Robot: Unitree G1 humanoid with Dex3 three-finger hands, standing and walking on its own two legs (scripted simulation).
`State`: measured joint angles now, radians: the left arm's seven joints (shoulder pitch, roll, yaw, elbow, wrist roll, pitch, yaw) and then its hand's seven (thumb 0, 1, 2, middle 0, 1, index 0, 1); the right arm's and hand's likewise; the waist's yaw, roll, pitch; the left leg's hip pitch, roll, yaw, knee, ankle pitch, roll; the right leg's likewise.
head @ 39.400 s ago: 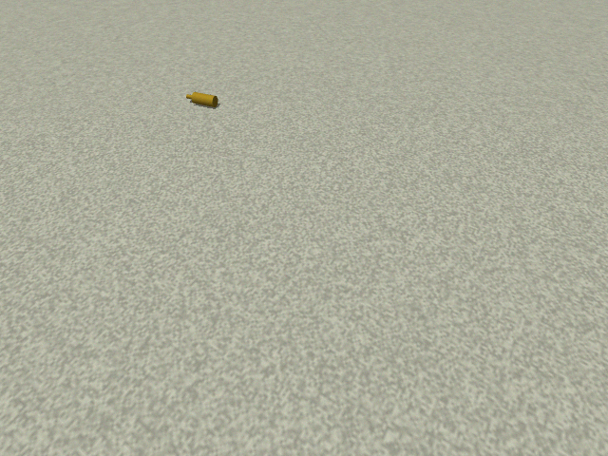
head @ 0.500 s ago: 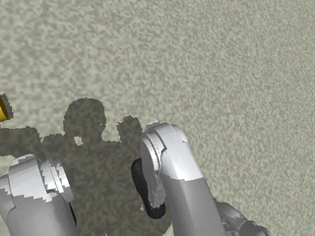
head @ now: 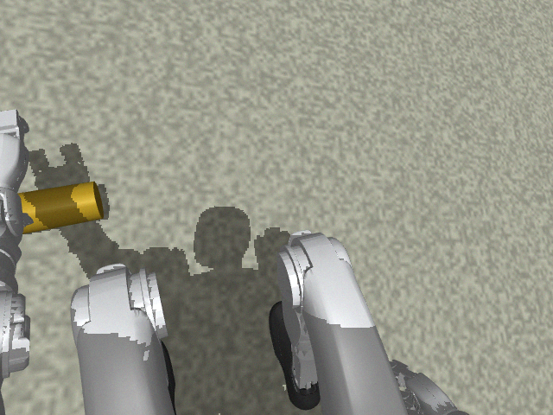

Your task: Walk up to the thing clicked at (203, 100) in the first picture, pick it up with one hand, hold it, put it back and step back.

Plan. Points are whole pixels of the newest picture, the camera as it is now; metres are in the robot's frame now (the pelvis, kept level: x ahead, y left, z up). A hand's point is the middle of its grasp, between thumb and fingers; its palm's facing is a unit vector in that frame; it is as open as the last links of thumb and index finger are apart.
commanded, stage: withdraw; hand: left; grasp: from above
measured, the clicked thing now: (34, 211) +0.43 +0.33 -0.28
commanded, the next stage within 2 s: home in 0.44 s
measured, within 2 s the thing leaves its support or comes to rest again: neither
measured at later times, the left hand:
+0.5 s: hand (1, 207) +0.40 +0.31 -0.13, palm faces -0.50 -0.09 -0.86, open 13.9 cm
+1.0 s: hand out of the picture +0.39 +0.30 -0.06, palm faces -0.28 -0.47 -0.84, open 9.5 cm
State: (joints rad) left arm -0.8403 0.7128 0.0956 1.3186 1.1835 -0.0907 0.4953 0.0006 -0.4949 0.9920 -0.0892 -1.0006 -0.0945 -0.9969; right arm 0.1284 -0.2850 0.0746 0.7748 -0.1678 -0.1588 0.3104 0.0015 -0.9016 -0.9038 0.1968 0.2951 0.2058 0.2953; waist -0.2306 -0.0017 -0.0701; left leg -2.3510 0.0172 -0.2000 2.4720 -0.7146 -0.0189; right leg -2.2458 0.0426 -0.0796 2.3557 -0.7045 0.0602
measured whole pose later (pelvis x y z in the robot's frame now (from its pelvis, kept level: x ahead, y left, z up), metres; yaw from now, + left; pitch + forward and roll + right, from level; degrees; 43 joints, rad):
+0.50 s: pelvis -0.02 -0.01 +0.02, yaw +4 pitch +31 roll -7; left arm -0.96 0.76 0.01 1.47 1.25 -0.31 0.31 0.00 -0.49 1.01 -0.10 -1.00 -0.10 -1.01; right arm 0.15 -0.33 0.09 0.70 -0.14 -0.03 0.12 0.00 -0.90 -0.90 0.20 0.29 0.20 0.29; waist -0.23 -0.03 -0.05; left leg -2.27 0.01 -0.15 2.35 -0.63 -0.03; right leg -2.19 0.02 -0.05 2.28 -0.64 0.05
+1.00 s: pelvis +0.00 +0.00 +0.08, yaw +4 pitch +36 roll -8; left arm -0.60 0.55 0.10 0.90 0.75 -0.01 0.16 0.00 0.39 0.94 -0.24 -0.50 -0.23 -0.51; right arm 0.20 -0.24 0.00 0.70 -0.05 -0.03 0.16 0.00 -0.89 -0.90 0.20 0.29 0.21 0.29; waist -0.14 0.06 -0.17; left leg -2.15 0.02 -0.12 2.20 -0.69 0.00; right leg -2.07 0.01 -0.03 2.13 -0.69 0.06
